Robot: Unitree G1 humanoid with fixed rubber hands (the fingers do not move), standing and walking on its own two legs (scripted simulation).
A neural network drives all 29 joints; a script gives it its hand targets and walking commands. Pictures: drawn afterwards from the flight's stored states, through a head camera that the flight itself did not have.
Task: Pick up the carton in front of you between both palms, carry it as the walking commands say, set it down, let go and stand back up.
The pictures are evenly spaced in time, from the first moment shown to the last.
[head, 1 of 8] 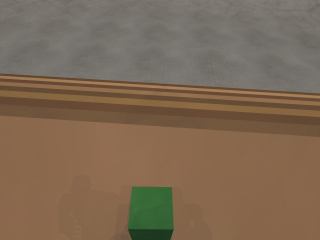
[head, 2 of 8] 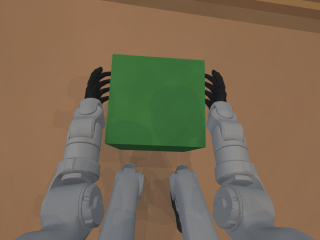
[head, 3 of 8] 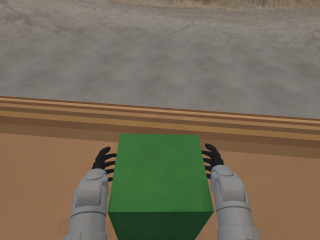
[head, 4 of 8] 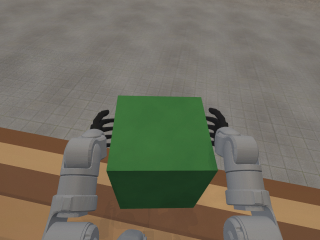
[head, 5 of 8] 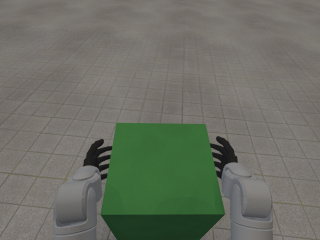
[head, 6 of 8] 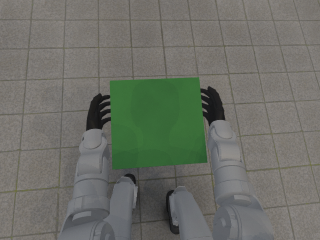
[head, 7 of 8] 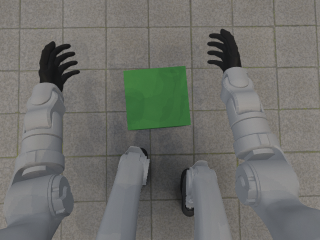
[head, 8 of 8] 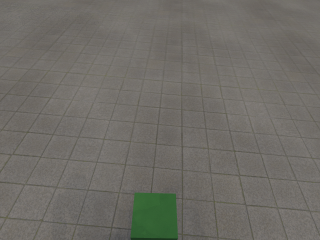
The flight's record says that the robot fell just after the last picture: no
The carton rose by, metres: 0.68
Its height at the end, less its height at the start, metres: -1.48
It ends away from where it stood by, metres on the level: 5.19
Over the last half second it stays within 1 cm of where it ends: yes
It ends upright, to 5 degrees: yes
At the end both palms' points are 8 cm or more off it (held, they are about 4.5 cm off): yes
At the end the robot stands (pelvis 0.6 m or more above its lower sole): yes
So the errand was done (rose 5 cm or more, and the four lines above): yes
